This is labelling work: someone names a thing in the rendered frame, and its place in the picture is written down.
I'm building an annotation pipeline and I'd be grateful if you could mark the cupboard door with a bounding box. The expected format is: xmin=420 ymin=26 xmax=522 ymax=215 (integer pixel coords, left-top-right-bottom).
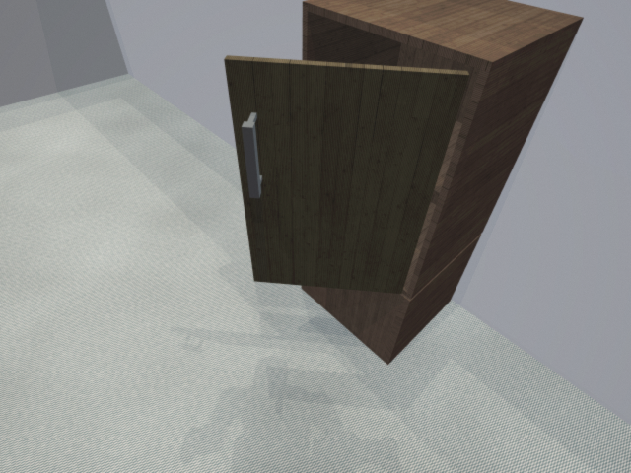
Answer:
xmin=224 ymin=55 xmax=469 ymax=294

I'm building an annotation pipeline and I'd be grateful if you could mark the handle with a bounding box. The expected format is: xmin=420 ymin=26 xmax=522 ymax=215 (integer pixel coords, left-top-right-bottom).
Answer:
xmin=242 ymin=112 xmax=262 ymax=198

